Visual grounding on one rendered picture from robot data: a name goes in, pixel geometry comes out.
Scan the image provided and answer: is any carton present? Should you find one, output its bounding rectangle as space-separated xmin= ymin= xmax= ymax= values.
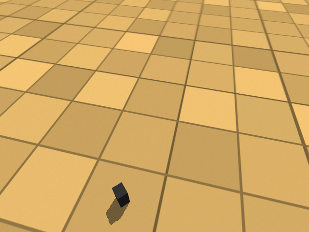
xmin=112 ymin=182 xmax=130 ymax=207

